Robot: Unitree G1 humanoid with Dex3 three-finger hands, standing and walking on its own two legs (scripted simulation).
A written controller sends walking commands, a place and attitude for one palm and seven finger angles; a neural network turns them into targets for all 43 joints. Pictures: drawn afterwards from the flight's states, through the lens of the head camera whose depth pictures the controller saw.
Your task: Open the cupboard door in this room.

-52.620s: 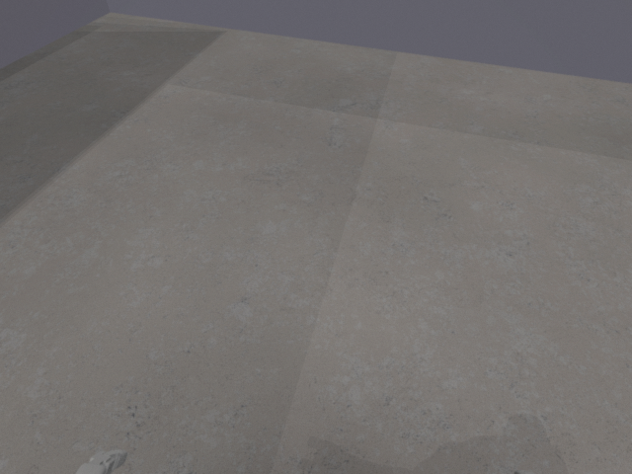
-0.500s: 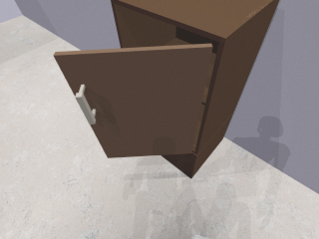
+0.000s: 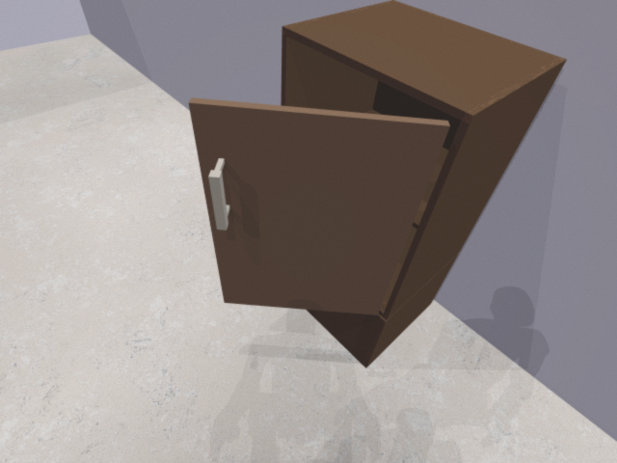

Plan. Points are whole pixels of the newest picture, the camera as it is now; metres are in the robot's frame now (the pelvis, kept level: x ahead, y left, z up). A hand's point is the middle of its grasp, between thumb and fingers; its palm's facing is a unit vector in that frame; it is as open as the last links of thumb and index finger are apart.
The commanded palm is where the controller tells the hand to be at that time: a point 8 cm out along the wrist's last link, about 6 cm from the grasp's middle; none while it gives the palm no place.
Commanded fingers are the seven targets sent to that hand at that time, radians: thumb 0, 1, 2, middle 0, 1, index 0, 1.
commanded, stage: come to a stop and stand still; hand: left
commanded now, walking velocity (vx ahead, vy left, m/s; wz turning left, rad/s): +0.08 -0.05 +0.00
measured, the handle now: (221, 195) +0.56 +0.22 +0.00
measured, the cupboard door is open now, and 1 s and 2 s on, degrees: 44 44 44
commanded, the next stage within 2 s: look again from close up in 0.62 s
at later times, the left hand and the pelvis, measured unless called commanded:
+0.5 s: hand out of the picture -0.02 +0.09 -0.18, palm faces +0.05 -0.99 -0.10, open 7.4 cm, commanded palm none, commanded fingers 0.00 0.90 0.90 -0.20 -0.30 -0.20 -0.30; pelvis +0.00 -0.05 +0.00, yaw +0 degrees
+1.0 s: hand out of the picture +0.00 +0.15 -0.18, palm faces +0.00 -0.98 -0.21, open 7.4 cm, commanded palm none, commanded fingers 0.00 0.90 0.90 -0.20 -0.30 -0.20 -0.30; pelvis +0.00 -0.02 -0.01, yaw -2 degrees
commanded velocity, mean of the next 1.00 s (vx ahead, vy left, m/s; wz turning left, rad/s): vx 0.00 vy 0.00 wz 0.00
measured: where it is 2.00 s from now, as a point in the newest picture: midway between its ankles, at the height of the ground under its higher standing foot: outside the picture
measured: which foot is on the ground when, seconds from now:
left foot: down 0.00-1.00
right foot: up 0.00-0.16, down 0.18-1.00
